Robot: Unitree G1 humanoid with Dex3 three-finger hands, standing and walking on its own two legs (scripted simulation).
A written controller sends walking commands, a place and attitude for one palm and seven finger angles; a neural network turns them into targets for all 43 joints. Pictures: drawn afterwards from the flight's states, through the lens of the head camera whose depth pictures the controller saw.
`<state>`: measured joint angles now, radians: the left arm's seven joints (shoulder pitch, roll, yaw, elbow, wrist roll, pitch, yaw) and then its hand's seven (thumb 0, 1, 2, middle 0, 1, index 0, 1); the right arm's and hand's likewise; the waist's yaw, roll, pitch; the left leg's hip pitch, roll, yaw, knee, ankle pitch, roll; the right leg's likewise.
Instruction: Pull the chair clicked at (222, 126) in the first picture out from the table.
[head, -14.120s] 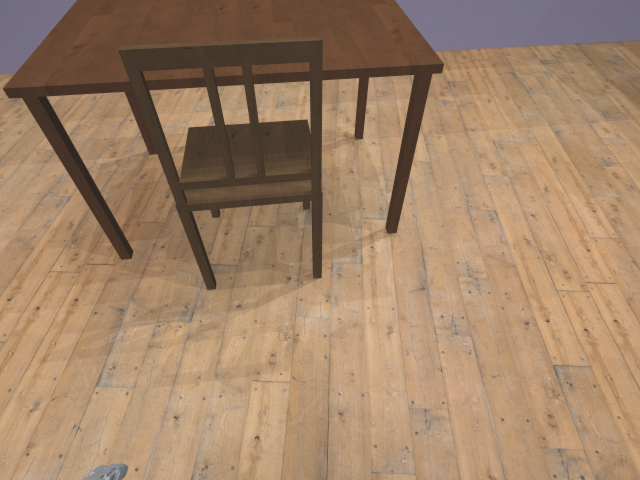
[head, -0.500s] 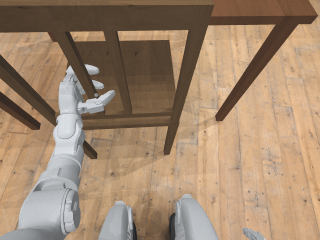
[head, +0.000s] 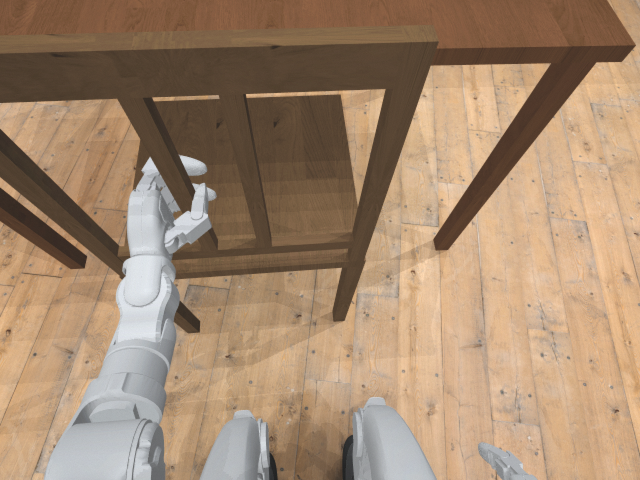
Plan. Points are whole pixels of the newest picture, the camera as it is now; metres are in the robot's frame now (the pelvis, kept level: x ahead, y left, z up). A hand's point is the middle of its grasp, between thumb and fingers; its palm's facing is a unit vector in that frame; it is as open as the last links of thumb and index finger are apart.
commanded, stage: hook a spindle and tug to test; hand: left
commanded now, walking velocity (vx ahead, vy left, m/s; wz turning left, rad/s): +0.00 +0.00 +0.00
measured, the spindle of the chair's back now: (183, 190) +0.47 +0.16 +0.03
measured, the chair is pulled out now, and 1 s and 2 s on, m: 0.01 0.08 0.13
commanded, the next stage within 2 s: step backward, pulling the chair out in 0.28 s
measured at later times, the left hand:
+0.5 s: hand (200, 233) +0.41 +0.13 +0.03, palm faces +0.05 -0.99 -0.13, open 5.5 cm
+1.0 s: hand (214, 254) +0.37 +0.11 +0.04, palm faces -0.03 -0.99 -0.13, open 5.3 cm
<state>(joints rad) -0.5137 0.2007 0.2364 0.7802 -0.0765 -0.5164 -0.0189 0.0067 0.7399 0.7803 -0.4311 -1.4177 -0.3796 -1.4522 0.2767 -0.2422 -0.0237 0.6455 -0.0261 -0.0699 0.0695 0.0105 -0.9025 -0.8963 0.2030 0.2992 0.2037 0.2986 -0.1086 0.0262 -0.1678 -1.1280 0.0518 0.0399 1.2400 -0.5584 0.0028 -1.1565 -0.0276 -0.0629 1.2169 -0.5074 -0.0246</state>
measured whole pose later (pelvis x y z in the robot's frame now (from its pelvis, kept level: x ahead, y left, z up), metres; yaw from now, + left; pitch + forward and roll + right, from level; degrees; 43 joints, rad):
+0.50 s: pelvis -0.01 +0.00 +0.03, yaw +1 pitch +18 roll +0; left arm -0.45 0.20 0.13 0.66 -0.05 -0.30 0.06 0.02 0.70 0.81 -0.43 -1.30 -0.40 -1.45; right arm 0.19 -0.22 -0.01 0.59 0.04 0.05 -0.03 0.01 -0.90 -0.90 0.20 0.30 0.20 0.30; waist -0.09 0.02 -0.02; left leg -0.92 0.03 0.04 1.09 -0.49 0.00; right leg -0.94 -0.04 -0.07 1.08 -0.44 -0.02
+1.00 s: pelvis -0.01 +0.00 +0.11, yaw -2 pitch +11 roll -1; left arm -0.45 0.19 0.06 0.91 -0.08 -0.21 0.09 0.07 0.72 0.76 -0.30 -1.14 -0.49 -1.45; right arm 0.21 -0.26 -0.03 0.67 0.04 0.12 -0.10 0.01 -0.90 -0.90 0.20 0.30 0.20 0.30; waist -0.10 0.01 0.06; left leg -0.49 0.06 0.09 0.54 -0.23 0.00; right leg -0.51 0.02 -0.03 0.47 -0.15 -0.01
